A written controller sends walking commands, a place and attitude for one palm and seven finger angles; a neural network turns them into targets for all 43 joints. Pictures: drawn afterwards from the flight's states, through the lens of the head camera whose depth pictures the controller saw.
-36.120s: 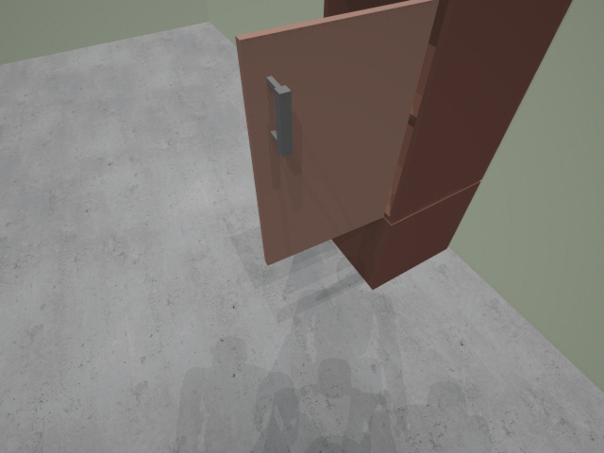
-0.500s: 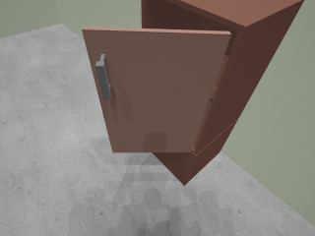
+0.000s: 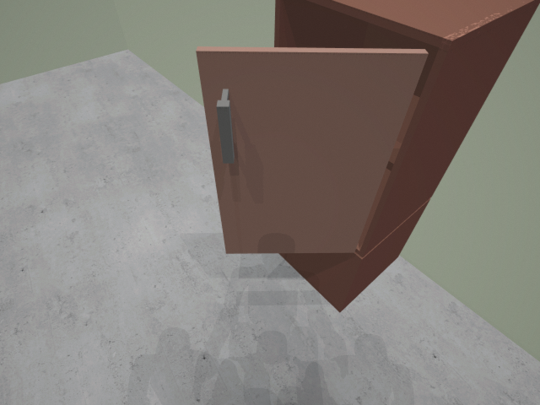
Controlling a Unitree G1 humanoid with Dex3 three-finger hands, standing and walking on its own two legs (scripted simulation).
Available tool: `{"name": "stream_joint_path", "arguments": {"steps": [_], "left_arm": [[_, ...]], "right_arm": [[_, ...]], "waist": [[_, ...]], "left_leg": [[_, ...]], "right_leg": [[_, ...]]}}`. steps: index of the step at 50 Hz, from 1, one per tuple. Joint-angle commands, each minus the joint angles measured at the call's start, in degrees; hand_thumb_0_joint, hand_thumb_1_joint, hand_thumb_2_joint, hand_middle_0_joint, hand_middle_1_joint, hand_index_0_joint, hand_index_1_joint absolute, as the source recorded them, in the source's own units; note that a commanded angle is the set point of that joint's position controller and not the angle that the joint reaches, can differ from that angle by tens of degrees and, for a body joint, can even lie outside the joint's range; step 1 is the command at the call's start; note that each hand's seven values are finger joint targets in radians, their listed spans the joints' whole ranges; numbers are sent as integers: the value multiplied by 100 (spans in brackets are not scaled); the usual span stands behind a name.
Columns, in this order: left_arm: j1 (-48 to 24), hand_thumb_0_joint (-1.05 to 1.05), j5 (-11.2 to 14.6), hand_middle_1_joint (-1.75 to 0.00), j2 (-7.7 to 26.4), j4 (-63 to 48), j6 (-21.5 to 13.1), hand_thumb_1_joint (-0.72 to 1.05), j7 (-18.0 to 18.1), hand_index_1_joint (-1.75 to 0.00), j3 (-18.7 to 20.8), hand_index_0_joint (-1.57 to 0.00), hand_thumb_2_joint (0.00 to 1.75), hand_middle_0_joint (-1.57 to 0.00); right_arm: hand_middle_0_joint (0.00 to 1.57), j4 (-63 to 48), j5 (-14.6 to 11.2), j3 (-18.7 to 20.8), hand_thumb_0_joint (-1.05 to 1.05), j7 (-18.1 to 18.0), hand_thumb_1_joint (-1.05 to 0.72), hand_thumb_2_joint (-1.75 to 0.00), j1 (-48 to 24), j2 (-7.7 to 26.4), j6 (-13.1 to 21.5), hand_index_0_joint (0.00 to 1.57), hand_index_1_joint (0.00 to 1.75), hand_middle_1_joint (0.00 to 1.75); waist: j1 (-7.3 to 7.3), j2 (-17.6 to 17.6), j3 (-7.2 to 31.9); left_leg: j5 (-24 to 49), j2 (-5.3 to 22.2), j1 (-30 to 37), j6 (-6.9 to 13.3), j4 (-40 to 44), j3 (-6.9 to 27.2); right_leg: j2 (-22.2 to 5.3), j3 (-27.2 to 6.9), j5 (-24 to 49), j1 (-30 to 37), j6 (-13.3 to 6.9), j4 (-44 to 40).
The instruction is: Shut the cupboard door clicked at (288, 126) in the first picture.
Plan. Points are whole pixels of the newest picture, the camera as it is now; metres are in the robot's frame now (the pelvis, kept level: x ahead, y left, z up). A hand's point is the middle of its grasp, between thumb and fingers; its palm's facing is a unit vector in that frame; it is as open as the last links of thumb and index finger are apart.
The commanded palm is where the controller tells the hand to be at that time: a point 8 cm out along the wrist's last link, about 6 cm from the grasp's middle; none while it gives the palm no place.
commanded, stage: come to a stop and stand still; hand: left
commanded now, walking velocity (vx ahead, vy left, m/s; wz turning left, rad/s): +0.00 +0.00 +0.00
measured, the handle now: (227, 127) +0.55 +0.13 +0.12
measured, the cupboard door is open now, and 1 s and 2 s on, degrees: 50 50 50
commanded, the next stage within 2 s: look again from close up in 1.00 s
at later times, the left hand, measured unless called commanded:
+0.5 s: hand out of the picture -0.10 +0.17 -0.18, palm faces +0.12 -0.98 -0.16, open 7.4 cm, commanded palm none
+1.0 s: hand out of the picture +0.00 +0.28 -0.18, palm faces +0.09 -0.97 -0.23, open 7.4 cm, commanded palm none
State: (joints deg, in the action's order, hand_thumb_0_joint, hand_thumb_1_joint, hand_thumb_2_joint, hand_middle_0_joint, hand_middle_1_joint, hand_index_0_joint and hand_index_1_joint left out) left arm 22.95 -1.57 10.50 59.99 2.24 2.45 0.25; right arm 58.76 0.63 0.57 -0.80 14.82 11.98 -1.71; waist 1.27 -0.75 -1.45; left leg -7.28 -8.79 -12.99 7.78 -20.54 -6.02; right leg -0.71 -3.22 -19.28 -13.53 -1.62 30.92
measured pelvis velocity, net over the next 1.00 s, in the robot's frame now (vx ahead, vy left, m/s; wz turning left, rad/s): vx -0.05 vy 0.07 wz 0.04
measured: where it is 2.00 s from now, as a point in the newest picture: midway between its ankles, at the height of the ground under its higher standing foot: outside the picture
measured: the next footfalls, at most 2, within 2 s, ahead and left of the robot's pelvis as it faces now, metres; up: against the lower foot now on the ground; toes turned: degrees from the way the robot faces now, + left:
left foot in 0.80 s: +0.00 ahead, +0.19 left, +0.00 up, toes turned +1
right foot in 1.10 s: -0.04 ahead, -0.04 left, +0.00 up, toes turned +2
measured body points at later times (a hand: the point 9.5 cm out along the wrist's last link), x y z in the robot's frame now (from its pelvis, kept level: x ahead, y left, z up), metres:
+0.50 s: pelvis -0.03 +0.02 +0.00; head -0.02 +0.04 +0.45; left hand -0.11 +0.22 -0.17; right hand +0.02 -0.21 -0.15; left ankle +0.05 +0.00 -0.73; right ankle +0.01 -0.15 -0.73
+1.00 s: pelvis -0.05 +0.07 +0.00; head -0.05 +0.11 +0.44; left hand +0.00 +0.33 -0.16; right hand -0.05 -0.14 -0.15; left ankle -0.04 +0.18 -0.74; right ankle -0.08 -0.04 -0.68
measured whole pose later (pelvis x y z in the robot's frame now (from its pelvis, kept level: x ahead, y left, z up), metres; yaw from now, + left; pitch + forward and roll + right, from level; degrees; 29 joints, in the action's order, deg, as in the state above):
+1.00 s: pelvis -0.05 +0.07 +0.00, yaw +2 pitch +1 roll +0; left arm 13.4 -1.7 14.9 55.8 0.8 1.6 3.8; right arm 59.5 2.6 -0.1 -1.5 20.2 4.7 -0.1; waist -0.2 5.2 0.8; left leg -15.7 -3.1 -17.8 1.7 -32.9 3.5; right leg 0.8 -0.1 -23.8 -24.5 -1.1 56.9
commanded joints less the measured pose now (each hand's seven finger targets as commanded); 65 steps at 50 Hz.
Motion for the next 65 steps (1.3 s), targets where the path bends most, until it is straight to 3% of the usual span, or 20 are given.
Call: {"name": "stream_joint_path", "arguments": {"steps": [1,11,18,22,24,27,29,30,31,32,33,34,35,38,39,41,44,53,56,65], "left_arm": [[352,0,26,-30,443,-59,-183,90,21,-30,55,-20,90,-20],[733,0,17,-30,342,289,-169,90,49,-30,46,-20,90,-20],[1348,0,36,-30,352,516,-192,90,61,-30,185,-20,90,-20],[26,0,75,-30,285,173,-272,90,77,-30,150,-20,90,-20],[-144,0,83,-30,181,46,-248,90,67,-30,124,-20,90,-20],[964,0,23,-30,238,275,-110,90,54,-30,196,-20,90,-20],[2047,0,1,-30,406,622,-22,90,74,-30,364,-20,90,-20],[2886,0,19,-30,552,866,-6,90,92,-30,505,-20,90,-20],[3438,0,15,-30,701,1030,-40,90,129,-30,612,-20,90,-20],[2009,0,19,-30,859,589,-70,90,206,-30,553,-20,90,-20],[-730,0,-28,-30,539,-266,-218,90,260,-30,372,-20,90,-20],[-2182,0,-47,-30,842,-775,-390,90,263,-30,444,-20,90,-20],[-2688,0,-93,-30,1120,-1003,-435,90,216,-30,513,-20,90,-20],[-683,0,-3,-30,552,-480,-188,90,63,-30,316,-20,90,-20],[-290,0,10,-30,302,-446,-135,90,0,-30,285,-20,90,-20],[-90,0,31,-30,454,-651,-132,90,-59,-30,415,-20,90,-20],[-271,0,-38,-30,510,-494,-76,90,-65,-30,409,-20,90,-20],[-384,0,131,-30,229,-459,-388,90,-135,-30,208,-20,90,-20],[-298,0,110,-30,783,-369,-481,90,-33,-30,212,-20,90,-20],[-522,0,130,-30,390,-247,-383,90,-53,-30,124,-20,90,-20]], "right_arm": [[20,-230,-32,109,0,-74,-90,-90,8,607,195,20,30,30],[20,90,-63,101,0,-110,-90,-90,101,562,205,20,30,30],[20,71,-86,183,0,-126,-90,-90,-116,531,103,20,30,30],[20,256,-84,134,0,-91,-90,-90,485,192,66,20,30,30],[20,301,-25,129,0,-98,-90,-90,730,208,102,20,30,30],[20,49,-13,222,0,-145,-90,-90,98,535,169,20,30,30],[20,-151,-30,264,0,-159,-90,-90,-575,658,94,20,30,30],[20,-285,-50,314,0,-150,-90,-90,-1061,757,36,20,30,30],[20,-328,-143,361,0,-132,-90,-90,-1404,738,-52,20,30,30],[20,-250,-301,447,0,-147,-90,-90,-908,324,-146,20,30,30],[20,-226,-120,556,0,-10,-90,-90,245,603,-156,20,30,30],[20,0,-92,580,0,32,-90,-90,1073,515,-150,20,30,30],[20,63,-95,531,0,95,-90,-90,1511,420,7,20,30,30],[20,195,23,246,0,26,-90,-90,1291,86,189,20,30,30],[20,3,39,204,0,-37,-90,-90,1169,191,269,20,30,30],[20,-536,169,221,0,-170,-90,-90,299,657,239,20,30,30],[20,-706,189,237,0,-163,-90,-90,-122,671,306,20,30,30],[20,-91,80,121,0,-180,-90,-90,872,319,361,20,30,30],[20,-173,-6,20,0,-117,-90,-90,708,-43,388,20,30,30],[20,316,19,-33,0,-141,-90,-90,652,38,375,20,30,30]], "waist": [[-59,310,-369],[-2,-85,-271],[226,-29,-513],[-438,1135,-470],[-526,399,-304],[130,-488,-232],[689,-999,-517],[1134,-936,-669],[1494,341,-763],[778,3080,-590],[-616,2186,-663],[-1157,2244,-524],[-1451,1587,-616],[-598,-1440,-585],[-379,-2419,-680],[70,-1506,-503],[133,-639,-336],[-30,-244,329],[-92,1342,226],[-105,-349,-147]], "left_leg": [[-1950,1592,-151,-784,1353,1906],[-2010,1634,159,-951,1562,2040],[-1458,1138,-148,-1845,1668,1456],[-1193,1053,1168,-878,-302,1334],[-1559,1367,1137,-778,303,1797],[-2270,1775,-274,-1261,1872,2282],[-1507,1307,-1218,-2378,2420,1685],[-1032,927,-1888,-3027,2020,1141],[-1313,86,-2356,-3423,22,268],[-2538,174,-733,-2114,-4803,989],[-2330,995,-277,-1039,-6127,2262],[-2083,1217,796,354,-6101,2226],[-2162,1442,1012,284,-4707,1934],[-1680,643,299,-917,-531,724],[-1875,1165,-487,-689,116,2078],[-2569,2273,-2028,146,988,3536],[-3286,2449,-1625,398,1049,4172],[1060,1788,-132,-67,-256,2186],[-1483,990,-1174,-788,-1027,722],[1071,1402,131,-685,-288,963]], "right_leg": [[-133,-181,-33,-106,-168,-721],[-58,79,-42,-238,-34,-446],[-18,393,-157,364,-57,-1121],[-828,-684,-1303,-1768,-362,-1414],[-467,-369,-835,-1797,-200,-651],[83,426,-534,-185,26,516],[307,956,-706,946,-13,177],[324,1214,-654,1869,-98,-480],[-342,814,-530,2325,-516,-1576],[-2526,-1929,-1795,-812,-1243,-2720],[-2495,-1949,-798,-2743,-1222,-2164],[-2367,-1331,-835,-3775,-1012,-2246],[-1967,-697,-715,-3422,-691,-1813],[-417,262,-1464,-2123,-129,1101],[-3,351,-1378,-1834,65,2111],[52,-58,-887,-1245,33,3306],[-142,-307,-351,-1748,-15,3826],[87,287,419,571,50,-1010],[-1661,-1099,2880,1223,-613,-1276],[-431,-80,1919,339,-154,-790]]}}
